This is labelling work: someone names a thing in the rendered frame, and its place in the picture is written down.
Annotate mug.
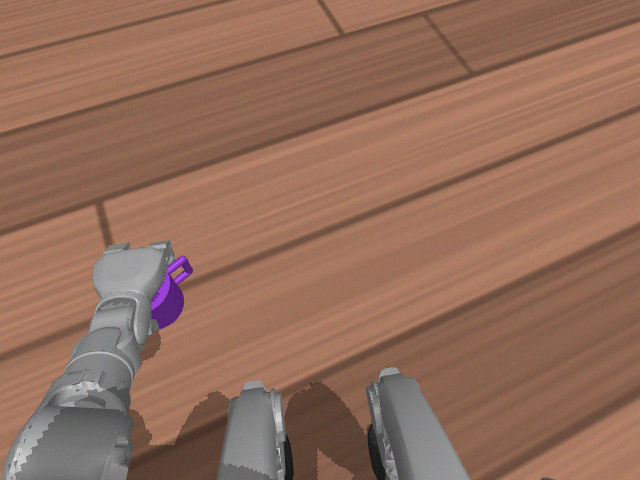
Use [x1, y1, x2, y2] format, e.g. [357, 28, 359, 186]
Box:
[150, 256, 193, 329]

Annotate left robot arm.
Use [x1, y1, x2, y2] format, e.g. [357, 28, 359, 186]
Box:
[2, 291, 152, 480]

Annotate right robot foot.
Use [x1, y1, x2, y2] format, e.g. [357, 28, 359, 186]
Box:
[368, 424, 386, 480]

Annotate left robot hand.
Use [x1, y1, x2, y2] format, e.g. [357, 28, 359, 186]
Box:
[92, 240, 176, 335]

